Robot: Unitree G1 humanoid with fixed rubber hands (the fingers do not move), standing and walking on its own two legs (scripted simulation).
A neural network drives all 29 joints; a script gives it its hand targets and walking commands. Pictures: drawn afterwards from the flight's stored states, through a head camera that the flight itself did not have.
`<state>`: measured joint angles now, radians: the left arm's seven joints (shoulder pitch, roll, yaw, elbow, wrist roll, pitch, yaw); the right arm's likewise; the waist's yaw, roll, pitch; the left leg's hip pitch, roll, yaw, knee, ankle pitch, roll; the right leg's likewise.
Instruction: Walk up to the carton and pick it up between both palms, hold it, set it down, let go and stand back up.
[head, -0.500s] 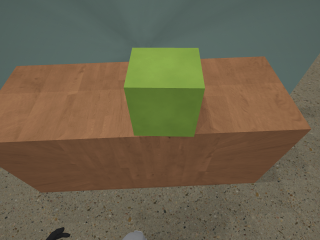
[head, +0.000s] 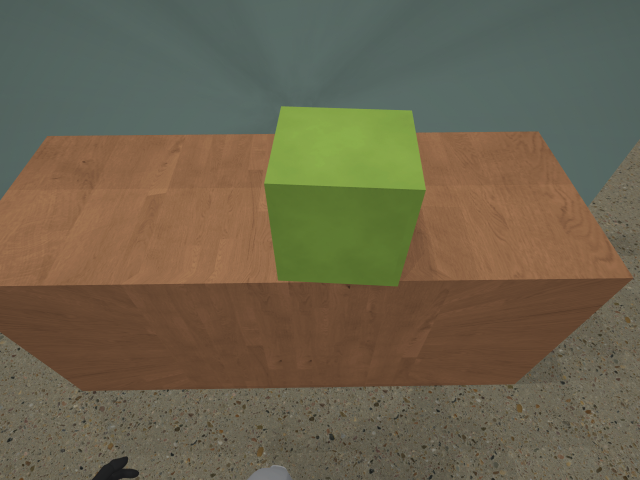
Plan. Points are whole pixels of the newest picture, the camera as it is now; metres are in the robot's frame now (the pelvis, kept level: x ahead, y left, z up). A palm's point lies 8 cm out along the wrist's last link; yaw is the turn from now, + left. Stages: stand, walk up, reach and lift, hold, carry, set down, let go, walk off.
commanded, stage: walk up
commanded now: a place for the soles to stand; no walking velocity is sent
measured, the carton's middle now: (341, 199) +0.59 +0.00 -0.03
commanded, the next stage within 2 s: none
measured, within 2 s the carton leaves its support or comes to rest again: neither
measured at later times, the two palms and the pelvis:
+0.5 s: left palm out of the picture +0.08 +0.31 -0.10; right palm out of the picture +0.08 -0.32 -0.09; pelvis +0.00 +0.00 +0.00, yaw +1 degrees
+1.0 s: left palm out of the picture +0.07 +0.30 -0.08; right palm out of the picture +0.08 -0.33 -0.08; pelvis +0.01 -0.02 +0.01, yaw +2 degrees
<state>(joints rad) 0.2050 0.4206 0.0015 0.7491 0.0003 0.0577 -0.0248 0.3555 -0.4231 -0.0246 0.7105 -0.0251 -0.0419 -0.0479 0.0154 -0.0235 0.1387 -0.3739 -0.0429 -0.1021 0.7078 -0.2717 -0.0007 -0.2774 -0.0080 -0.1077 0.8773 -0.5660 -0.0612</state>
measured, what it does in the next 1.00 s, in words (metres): steps on the spot: left foot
